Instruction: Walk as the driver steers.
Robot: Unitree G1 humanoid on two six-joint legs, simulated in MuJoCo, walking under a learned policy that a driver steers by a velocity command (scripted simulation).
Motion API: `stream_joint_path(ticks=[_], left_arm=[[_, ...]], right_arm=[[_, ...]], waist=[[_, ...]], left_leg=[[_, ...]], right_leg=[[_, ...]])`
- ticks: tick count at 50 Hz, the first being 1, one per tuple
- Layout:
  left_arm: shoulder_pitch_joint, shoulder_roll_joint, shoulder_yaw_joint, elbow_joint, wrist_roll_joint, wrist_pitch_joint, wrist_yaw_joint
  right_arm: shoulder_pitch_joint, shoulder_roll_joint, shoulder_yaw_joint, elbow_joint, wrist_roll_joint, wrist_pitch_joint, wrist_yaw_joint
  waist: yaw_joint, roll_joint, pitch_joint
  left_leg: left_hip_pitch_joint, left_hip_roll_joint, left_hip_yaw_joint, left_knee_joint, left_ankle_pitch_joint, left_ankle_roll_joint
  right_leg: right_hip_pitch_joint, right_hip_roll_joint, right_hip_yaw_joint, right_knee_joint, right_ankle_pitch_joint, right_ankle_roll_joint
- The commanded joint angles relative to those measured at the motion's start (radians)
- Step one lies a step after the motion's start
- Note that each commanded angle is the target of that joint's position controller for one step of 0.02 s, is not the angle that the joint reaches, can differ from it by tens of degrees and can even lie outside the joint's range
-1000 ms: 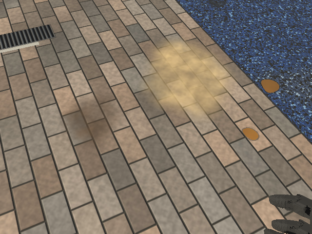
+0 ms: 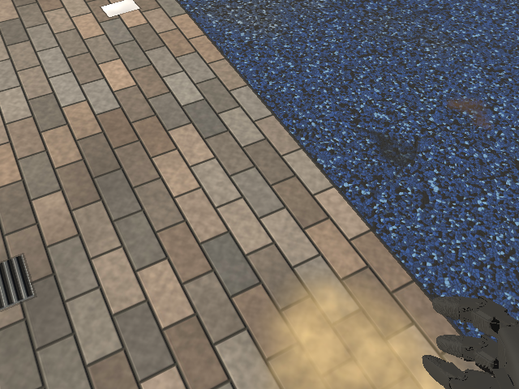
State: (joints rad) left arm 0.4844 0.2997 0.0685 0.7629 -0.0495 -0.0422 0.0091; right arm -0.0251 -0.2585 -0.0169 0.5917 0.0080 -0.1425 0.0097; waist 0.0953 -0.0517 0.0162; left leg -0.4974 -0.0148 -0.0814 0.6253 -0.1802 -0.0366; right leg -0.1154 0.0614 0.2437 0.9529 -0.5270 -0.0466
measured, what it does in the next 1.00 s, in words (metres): walks ahead, turning right: right foot, then left foot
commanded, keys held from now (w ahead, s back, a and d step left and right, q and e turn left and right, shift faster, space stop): w+e+shift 0.46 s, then w+shift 0.54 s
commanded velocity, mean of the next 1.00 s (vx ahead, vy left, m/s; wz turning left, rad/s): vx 1.00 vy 0.00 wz -0.64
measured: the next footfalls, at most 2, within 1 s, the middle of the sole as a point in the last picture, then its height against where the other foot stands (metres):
right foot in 0.40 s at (346, 377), level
left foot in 0.86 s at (353, 223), level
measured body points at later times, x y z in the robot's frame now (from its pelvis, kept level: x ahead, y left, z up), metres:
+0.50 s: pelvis +0.42 -0.07 -0.01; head +0.45 -0.08 +0.44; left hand +0.68 +0.11 -0.10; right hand +0.40 -0.35 -0.12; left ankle +0.32 +0.15 -0.58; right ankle +0.49 -0.14 -0.71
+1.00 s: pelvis +0.87 -0.21 +0.02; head +0.89 -0.22 +0.47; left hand +1.12 -0.06 -0.10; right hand +0.77 -0.48 -0.09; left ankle +0.97 -0.16 -0.71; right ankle +0.70 -0.25 -0.60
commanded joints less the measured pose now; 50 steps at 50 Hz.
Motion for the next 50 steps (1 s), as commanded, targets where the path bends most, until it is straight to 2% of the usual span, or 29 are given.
stream_joint_path(ticks=[1,2,3,4,6,10,14,17,19,20,21,22,23,24,25,27,28,31,34,38,40,42,43,44,45,46,47,48,50], left_arm=[[-0.085,0.068,-0.017,-0.142,-0.019,-0.022,0.008],[-0.156,0.076,-0.012,-0.150,0.007,-0.017,0.006],[-0.209,0.069,-0.007,-0.168,0.023,-0.014,-0.004],[-0.213,0.053,-0.004,-0.178,0.014,-0.003,-0.017],[-0.234,0.013,-0.011,-0.201,-0.004,0.022,-0.029],[-0.306,0.014,-0.026,-0.247,0.014,0.024,-0.050],[-0.461,0.028,-0.033,-0.276,0.018,0.005,-0.084],[-0.452,0.109,0.002,-0.283,0.008,-0.004,-0.097],[-0.116,0.207,0.057,-0.205,-0.001,0.017,-0.087],[0.105,0.256,0.087,-0.130,-0.005,0.032,-0.067],[0.083,0.301,0.082,-0.114,0.002,0.044,-0.052],[-0.025,0.297,0.061,-0.198,0.041,0.011,-0.051],[-0.011,0.218,0.060,-0.208,0.038,-0.003,-0.048],[-0.059,0.200,0.050,-0.190,0.047,-0.024,-0.049],[-0.134,0.165,0.039,-0.190,0.050,-0.042,-0.051],[-0.229,0.118,0.018,-0.195,0.072,-0.050,-0.042],[-0.234,0.089,0.008,-0.176,0.060,-0.050,-0.038],[-0.183,0.087,0.005,-0.134,0.044,-0.055,-0.010],[-0.128,0.115,0.015,-0.103,0.029,-0.062,-0.003],[-0.043,0.124,0.020,-0.040,0.012,-0.050,-0.008],[-0.040,0.141,0.025,-0.022,0.029,-0.025,-0.003],[-0.100,0.170,0.027,-0.026,0.072,-0.004,-0.010],[-0.127,0.114,0.006,-0.051,0.088,-0.005,-0.008],[0.110,-0.075,-0.042,-0.068,0.030,-0.037,-0.023],[0.040,0.028,-0.038,-0.042,-0.007,-0.047,-0.021],[-0.128,0.090,-0.022,-0.079,-0.021,-0.053,-0.021],[-0.249,0.086,-0.030,-0.107,0.001,-0.063,-0.018],[-0.295,0.068,-0.030,-0.126,0.022,-0.070,-0.020],[-0.252,0.045,-0.027,-0.109,0.019,-0.055,-0.027]], right_arm=[[0.388,-0.178,-0.080,0.046,0.002,0.025,-0.010],[0.356,-0.156,-0.073,0.062,-0.011,0.031,-0.011],[0.331,-0.130,-0.066,0.081,-0.026,0.034,-0.010],[0.303,-0.104,-0.059,0.098,-0.036,0.031,-0.012],[0.280,-0.063,-0.053,0.127,-0.017,0.026,-0.006],[0.223,-0.131,-0.067,0.139,-0.014,0.017,-0.015],[0.283,-0.210,-0.077,0.166,-0.013,0.016,-0.023],[0.362,-0.298,-0.094,0.176,-0.020,0.040,-0.035],[0.307,-0.339,-0.105,0.144,-0.015,0.060,-0.039],[0.269,-0.297,-0.094,0.127,-0.006,0.050,-0.035],[0.286,-0.097,-0.034,0.093,-0.041,0.013,-0.020],[0.414,-0.112,-0.014,0.010,0.009,-0.034,-0.001],[0.238,-0.227,-0.033,-0.005,0.029,-0.054,0.003],[0.192,-0.206,-0.031,-0.021,0.047,-0.054,-0.002],[0.216,-0.180,-0.024,0.013,0.021,-0.041,-0.014],[0.301,-0.173,-0.030,0.055,0.000,0.000,-0.013],[0.298,-0.162,-0.030,0.059,-0.004,0.016,-0.014],[0.125,-0.086,0.000,-0.011,-0.030,0.024,-0.013],[0.012,-0.054,0.013,-0.034,-0.022,0.010,0.009],[-0.067,-0.120,-0.014,-0.063,0.015,0.006,0.018],[0.006,-0.152,-0.033,-0.052,0.016,0.005,0.023],[0.293,-0.223,-0.076,0.002,0.036,0.021,0.008],[0.543,-0.255,-0.081,0.052,0.025,0.035,-0.005],[0.585,-0.356,-0.102,0.101,-0.010,0.033,0.015],[0.590,-0.223,-0.075,0.092,-0.008,0.026,0.022],[0.509,-0.167,-0.063,0.093,-0.005,0.029,0.015],[0.470,-0.168,-0.063,0.097,-0.015,0.031,0.016],[0.432,-0.164,-0.061,0.104,-0.026,0.028,0.021],[0.378,-0.086,-0.035,0.114,-0.030,0.019,0.031]], waist=[[-0.235,0.309,-0.186],[-0.218,0.144,-0.102],[-0.193,0.110,-0.036],[-0.155,0.142,-0.005],[-0.124,0.153,0.023],[-0.083,0.099,0.097],[-0.130,0.025,0.161],[-0.074,0.119,0.065],[0.119,0.186,-0.113],[0.210,0.092,-0.173],[0.095,-0.291,-0.136],[-0.024,-0.303,-0.427],[0.063,-0.065,-0.334],[-0.004,0.066,-0.134],[-0.067,0.172,-0.078],[-0.150,0.118,-0.004],[-0.159,0.097,0.033],[-0.096,0.064,0.111],[-0.024,0.051,0.093],[0.010,0.010,0.113],[-0.042,-0.024,0.070],[-0.225,-0.071,-0.122],[-0.329,-0.026,-0.282],[-0.167,0.523,-0.446],[-0.232,0.436,-0.412],[-0.241,0.280,-0.222],[-0.233,0.082,-0.126],[-0.192,0.051,-0.059],[-0.111,0.110,-0.028]], left_leg=[[0.852,0.391,-0.671,-0.352,-0.559,0.204],[0.719,0.355,-0.501,-0.336,-0.324,0.185],[0.601,0.313,-0.379,-0.347,-0.180,0.181],[0.522,0.288,-0.284,-0.361,-0.105,0.174],[0.468,0.276,-0.158,-0.392,-0.016,0.165],[0.372,0.268,0.055,-0.477,0.145,0.165],[0.408,0.220,0.249,-0.516,0.360,0.110],[0.540,0.231,0.298,-0.312,1.120,0.071],[0.453,0.262,0.280,0.115,1.392,0.083],[0.203,0.181,0.274,0.482,0.953,0.058],[-0.121,-0.046,0.228,0.970,-0.337,0.027],[-0.367,-0.065,-0.060,1.105,-0.389,0.041],[-0.386,-0.005,-0.092,0.975,-0.247,0.079],[-0.384,0.025,-0.069,0.850,-0.191,0.082],[-0.287,0.078,-0.077,0.760,-0.151,0.071],[-0.140,0.129,-0.078,0.651,-0.126,0.036],[-0.118,0.150,-0.055,0.586,-0.132,0.019],[-0.096,0.160,0.018,0.331,0.107,-0.025],[0.097,0.101,0.075,0.055,0.445,-0.026],[-0.017,0.092,0.037,-0.121,0.389,0.011],[-0.005,0.064,0.057,-0.122,0.259,0.042],[0.300,0.012,0.127,-0.057,0.116,0.092],[0.677,0.134,-0.008,0.068,-0.015,0.118],[0.987,0.360,-0.655,-0.200,-0.529,0.308],[0.975,0.366,-0.855,-0.377,-0.741,0.275],[0.851,0.354,-0.688,-0.368,-0.615,0.246],[0.694,0.305,-0.539,-0.361,-0.397,0.226],[0.573,0.268,-0.444,-0.362,-0.272,0.237],[0.446,0.210,-0.329,-0.408,-0.195,0.239]], right_leg=[[-0.807,-0.096,-0.119,0.521,0.131,-0.001],[-0.770,-0.140,-0.136,0.486,0.186,-0.002],[-0.730,-0.169,-0.136,0.427,0.219,-0.004],[-0.684,-0.201,-0.125,0.390,0.231,-0.005],[-0.691,-0.233,-0.137,0.357,0.216,-0.008],[-0.711,-0.241,-0.163,0.208,0.415,0.015],[-0.597,-0.176,-0.301,-0.101,0.619,-0.023],[-0.390,-0.022,-0.444,-0.174,0.537,-0.073],[0.009,0.028,-0.423,-0.148,0.431,-0.137],[0.361,-0.015,-0.299,-0.244,0.494,-0.188],[0.508,-0.123,-0.028,-0.265,0.602,-0.264],[0.686,-0.343,0.610,-0.537,0.004,-0.488],[0.568,-0.329,0.678,-0.704,-0.230,-0.399],[0.356,-0.320,0.608,-0.749,-0.168,-0.355],[0.181,-0.293,0.513,-0.730,-0.022,-0.326],[-0.086,-0.211,0.322,-0.727,0.128,-0.308],[-0.167,-0.188,0.238,-0.739,0.175,-0.298],[-0.315,-0.117,0.045,-0.777,0.324,-0.268],[-0.369,-0.095,-0.048,-0.797,0.313,-0.215],[-0.037,-0.191,-0.008,-0.752,0.381,-0.184],[0.128,-0.239,-0.001,-0.667,0.686,-0.157],[0.133,-0.203,-0.058,-0.330,1.118,-0.110],[-0.124,-0.170,-0.069,0.028,0.959,-0.082],[-0.500,0.032,-0.090,0.437,0.109,-0.017],[-0.614,-0.004,-0.053,0.505,0.074,-0.038],[-0.692,-0.054,-0.089,0.511,0.129,-0.050],[-0.658,-0.090,-0.113,0.449,0.176,-0.054],[-0.641,-0.118,-0.120,0.375,0.209,-0.053],[-0.561,-0.167,-0.115,0.287,0.257,-0.050]])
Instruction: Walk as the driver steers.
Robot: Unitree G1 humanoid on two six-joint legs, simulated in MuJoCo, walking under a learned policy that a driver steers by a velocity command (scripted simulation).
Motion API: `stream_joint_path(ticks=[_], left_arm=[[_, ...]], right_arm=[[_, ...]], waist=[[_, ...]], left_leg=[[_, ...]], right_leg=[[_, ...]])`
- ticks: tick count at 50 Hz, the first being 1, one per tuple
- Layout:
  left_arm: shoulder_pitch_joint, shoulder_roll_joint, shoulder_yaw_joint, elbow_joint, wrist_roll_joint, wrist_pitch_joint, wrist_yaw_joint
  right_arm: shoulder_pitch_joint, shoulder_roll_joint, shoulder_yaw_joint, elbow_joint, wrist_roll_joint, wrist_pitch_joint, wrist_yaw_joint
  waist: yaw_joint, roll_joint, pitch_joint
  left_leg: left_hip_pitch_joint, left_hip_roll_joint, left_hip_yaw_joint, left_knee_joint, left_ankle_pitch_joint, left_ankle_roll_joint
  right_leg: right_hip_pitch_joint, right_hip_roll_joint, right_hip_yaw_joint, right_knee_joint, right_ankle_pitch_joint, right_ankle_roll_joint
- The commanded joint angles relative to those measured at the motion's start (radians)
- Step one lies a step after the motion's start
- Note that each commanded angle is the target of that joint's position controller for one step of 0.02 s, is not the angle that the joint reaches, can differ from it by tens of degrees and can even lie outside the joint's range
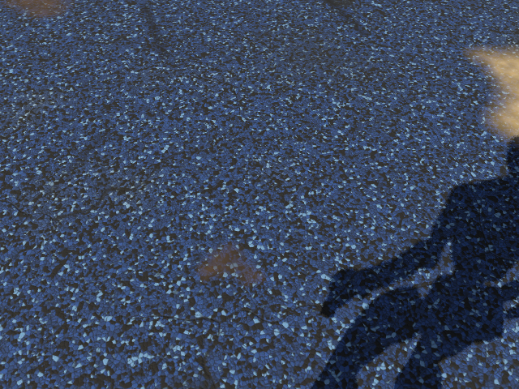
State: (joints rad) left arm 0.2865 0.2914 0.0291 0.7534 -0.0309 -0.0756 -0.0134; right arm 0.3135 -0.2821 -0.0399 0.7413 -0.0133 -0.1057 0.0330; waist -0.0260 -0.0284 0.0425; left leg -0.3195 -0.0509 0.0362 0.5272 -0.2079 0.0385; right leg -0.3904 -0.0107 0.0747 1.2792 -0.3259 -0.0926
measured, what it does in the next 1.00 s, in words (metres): walks ahead: right foot, then left foot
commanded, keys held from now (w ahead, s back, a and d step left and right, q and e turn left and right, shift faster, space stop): w+shift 0.04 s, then shift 0.96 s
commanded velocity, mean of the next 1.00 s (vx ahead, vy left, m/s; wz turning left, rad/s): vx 0.27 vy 0.00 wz -0.03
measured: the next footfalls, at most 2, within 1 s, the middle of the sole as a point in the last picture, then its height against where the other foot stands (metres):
right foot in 0.30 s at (297, 379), level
left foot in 0.66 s outside the picture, level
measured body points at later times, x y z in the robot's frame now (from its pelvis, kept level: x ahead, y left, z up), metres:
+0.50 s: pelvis +0.35 -0.01 +0.00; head +0.39 -0.01 +0.44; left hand +0.48 +0.24 -0.12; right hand +0.46 -0.28 -0.13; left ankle +0.32 +0.15 -0.68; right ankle +0.46 -0.08 -0.73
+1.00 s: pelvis +0.44 +0.04 +0.01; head +0.45 +0.04 +0.46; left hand +0.53 +0.30 -0.13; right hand +0.54 -0.21 -0.13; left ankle +0.44 +0.16 -0.73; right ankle +0.46 -0.08 -0.73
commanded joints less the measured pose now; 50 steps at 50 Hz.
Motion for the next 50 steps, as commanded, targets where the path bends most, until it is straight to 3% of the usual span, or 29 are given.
stream_joint_path(ticks=[1,2,4,6,7,9,12,13,14,15,16,17,18,19,20,21,22,24,26,28,30,32,33,34,35,36,37,42,50], left_arm=[[-0.038,0.043,0.010,-0.091,-0.001,-0.013,-0.005],[-0.046,0.035,0.007,-0.089,0.002,-0.006,-0.006],[-0.129,0.031,0.000,-0.116,0.025,-0.008,-0.005],[-0.210,0.011,-0.011,-0.144,0.043,-0.031,-0.017],[-0.266,-0.014,-0.021,-0.155,0.046,-0.044,-0.029],[-0.347,-0.013,-0.017,-0.176,0.041,-0.059,-0.050],[-0.337,0.047,0.009,-0.178,0.043,-0.056,-0.054],[-0.267,0.074,0.022,-0.156,0.046,-0.054,-0.051],[-0.134,0.101,0.036,-0.114,0.045,-0.054,-0.047],[0.011,0.117,0.044,-0.067,0.050,-0.049,-0.037],[0.103,0.190,0.049,-0.045,0.081,-0.042,-0.025],[0.087,0.134,0.024,-0.046,0.091,-0.042,-0.033],[0.049,0.086,0.024,-0.056,0.060,-0.028,-0.037],[-0.058,0.068,0.019,-0.069,0.039,-0.016,-0.034],[-0.142,0.032,0.005,-0.064,0.032,-0.008,-0.029],[-0.169,0.018,-0.001,-0.058,0.045,-0.008,-0.021],[-0.182,0.033,0.003,-0.045,0.062,-0.003,-0.020],[-0.219,0.050,0.011,-0.026,0.075,0.000,-0.020],[-0.209,0.063,0.018,-0.004,0.072,0.003,-0.013],[-0.202,0.076,0.022,0.018,0.061,0.015,-0.005],[-0.219,0.073,0.019,0.031,0.053,0.029,-0.001],[-0.201,0.036,0.004,0.052,0.050,0.037,0.001],[-0.164,0.017,-0.004,0.069,0.054,0.039,0.001],[-0.092,0.034,0.006,0.079,0.049,0.043,0.006],[-0.105,0.041,0.007,0.089,0.051,0.049,0.015],[-0.118,0.042,0.009,0.090,0.051,0.055,0.022],[-0.112,0.031,0.008,0.100,0.051,0.061,0.028],[-0.108,0.038,0.011,0.145,0.046,0.061,0.030],[-0.132,0.046,0.015,0.211,0.034,0.077,0.041]], right_arm=[[0.033,-0.055,-0.009,-0.031,0.004,-0.021,0.010],[0.035,-0.057,-0.009,-0.022,0.016,-0.023,0.010],[0.035,-0.095,-0.014,-0.006,0.015,-0.025,0.000],[0.037,-0.105,-0.012,0.008,0.015,-0.020,-0.018],[0.073,-0.112,-0.012,0.023,0.021,-0.018,-0.027],[0.176,-0.127,-0.013,0.069,0.031,-0.012,-0.039],[0.187,-0.153,-0.023,0.095,0.023,0.015,-0.049],[0.177,-0.163,-0.028,0.094,0.016,0.025,-0.052],[0.133,-0.173,-0.031,0.083,0.011,0.037,-0.054],[0.081,-0.172,-0.029,0.064,0.008,0.048,-0.053],[0.141,-0.088,-0.008,0.036,-0.016,0.049,-0.052],[0.401,0.042,0.037,0.099,0.016,0.050,-0.033],[0.387,-0.077,0.014,0.133,0.027,0.051,-0.026],[0.226,-0.126,-0.003,0.080,0.039,0.058,-0.029],[0.102,-0.141,-0.011,0.050,0.029,0.067,-0.043],[0.052,-0.141,-0.017,0.037,0.017,0.085,-0.058],[0.071,-0.114,-0.014,0.038,0.012,0.101,-0.061],[0.108,-0.044,0.002,0.055,0.008,0.116,-0.071],[0.085,-0.024,0.011,0.060,0.002,0.115,-0.074],[0.048,-0.046,0.004,0.067,0.006,0.123,-0.071],[0.001,-0.055,-0.001,0.065,-0.004,0.131,-0.069],[-0.046,-0.063,-0.003,0.049,-0.026,0.130,-0.070],[-0.065,-0.087,-0.004,0.033,-0.031,0.126,-0.073],[-0.111,-0.171,-0.023,0.029,-0.021,0.124,-0.077],[-0.121,-0.127,-0.019,0.041,-0.020,0.117,-0.073],[-0.131,-0.085,-0.007,0.047,-0.022,0.107,-0.070],[-0.146,-0.071,-0.002,0.052,-0.021,0.097,-0.066],[-0.116,-0.074,0.000,0.089,0.000,0.071,-0.064],[-0.104,-0.064,0.002,0.144,0.007,0.077,-0.061]], waist=[[0.029,0.091,-0.036],[0.041,0.080,-0.002],[0.043,0.046,0.079],[0.026,0.045,0.085],[-0.004,0.057,0.072],[-0.047,0.070,0.049],[-0.008,0.114,0.009],[0.032,0.128,-0.042],[0.109,0.137,-0.108],[0.190,0.123,-0.177],[0.159,-0.083,-0.329],[0.059,-0.273,-0.561],[0.094,-0.113,-0.609],[0.080,-0.060,-0.443],[0.055,0.038,-0.271],[0.036,0.032,-0.203],[0.002,-0.001,-0.169],[-0.040,-0.042,-0.158],[-0.030,-0.047,-0.208],[-0.019,-0.046,-0.221],[-0.022,-0.044,-0.168],[-0.020,-0.042,-0.102],[-0.010,-0.003,-0.069],[0.059,0.120,-0.029],[0.049,0.150,-0.023],[0.052,0.153,-0.017],[0.060,0.155,-0.022],[0.040,0.075,-0.073],[0.030,0.033,-0.095]], left_leg=[[0.238,0.241,-0.420,-0.333,-0.147,0.174],[0.205,0.245,-0.399,-0.354,-0.127,0.182],[0.158,0.247,-0.306,-0.378,0.264,0.189],[0.091,0.165,-0.133,-0.357,0.610,0.140],[0.055,0.134,-0.085,-0.366,0.625,0.124],[0.094,0.150,-0.084,-0.401,0.538,0.109],[0.263,0.180,-0.097,-0.298,0.574,0.072],[0.310,0.185,-0.102,-0.221,0.678,0.060],[0.326,0.175,-0.086,-0.077,0.779,0.038],[0.283,0.141,-0.059,0.137,0.765,-0.002],[0.040,0.044,-0.042,0.531,0.262,-0.045],[-0.190,-0.076,-0.183,0.909,-0.472,-0.105],[-0.178,-0.016,-0.270,0.936,-0.436,-0.094],[-0.223,0.040,-0.215,0.879,-0.398,-0.093],[-0.240,0.080,-0.164,0.766,-0.345,-0.096],[-0.198,0.105,-0.152,0.696,-0.305,-0.098],[-0.116,0.119,-0.142,0.628,-0.278,-0.103],[0.006,0.121,-0.109,0.446,-0.270,-0.113],[0.077,0.123,-0.096,0.307,-0.156,-0.109],[0.141,0.119,-0.090,0.220,-0.015,-0.096],[0.193,0.102,-0.075,0.119,0.066,-0.073],[0.219,0.109,-0.085,0.017,0.047,-0.043],[0.206,0.166,-0.147,-0.083,0.047,-0.018],[0.096,0.192,-0.177,-0.113,-0.100,0.015],[-0.024,0.163,-0.165,-0.159,-0.271,0.011],[-0.071,0.148,-0.160,-0.181,-0.297,-0.007],[-0.082,0.142,-0.155,-0.185,-0.253,-0.022],[0.038,0.126,-0.127,-0.117,0.031,-0.025],[0.095,0.106,-0.102,-0.091,0.217,-0.009]], right_leg=[[-0.289,-0.108,0.046,-0.068,0.055,0.002],[-0.315,-0.123,0.040,-0.105,0.054,0.011],[-0.368,-0.123,0.006,-0.227,0.141,0.048],[-0.259,-0.080,-0.068,-0.465,0.315,0.070],[-0.163,-0.043,-0.111,-0.590,0.447,0.073],[-0.053,0.013,-0.121,-0.725,0.651,0.068],[-0.011,0.059,-0.091,-0.828,0.625,0.038],[0.054,0.083,-0.092,-0.814,0.583,0.028],[0.171,0.092,-0.094,-0.813,0.575,0.013],[0.320,0.037,-0.072,-0.843,0.686,-0.006],[0.637,-0.191,0.132,-0.692,1.159,-0.096],[0.889,-0.450,0.529,-0.693,1.315,-0.341],[0.801,-0.392,0.527,-0.759,1.145,-0.323],[0.635,-0.340,0.398,-0.800,0.948,-0.282],[0.418,-0.274,0.305,-0.867,0.799,-0.230],[0.266,-0.248,0.264,-0.908,0.746,-0.206],[0.148,-0.220,0.228,-0.947,0.713,-0.191],[0.008,-0.179,0.133,-0.981,0.741,-0.178],[0.007,-0.174,0.093,-0.983,0.748,-0.175],[-0.014,-0.170,0.085,-1.010,0.478,-0.155],[-0.081,-0.140,0.085,-1.032,0.102,-0.112],[-0.128,-0.101,0.095,-1.025,-0.151,-0.041],[-0.126,-0.069,0.081,-0.985,-0.209,0.006],[-0.086,-0.001,0.017,-0.949,-0.174,0.043],[0.032,0.015,-0.021,-0.903,-0.083,0.064],[0.093,0.014,-0.026,-0.877,-0.023,0.067],[0.131,0.008,-0.029,-0.863,0.024,0.064],[0.156,-0.009,-0.021,-0.850,0.180,0.054],[0.215,-0.015,-0.020,-0.825,0.324,0.060]])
